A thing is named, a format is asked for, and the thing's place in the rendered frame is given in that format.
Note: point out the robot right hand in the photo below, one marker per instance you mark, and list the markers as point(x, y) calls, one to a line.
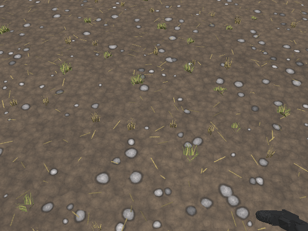
point(284, 219)

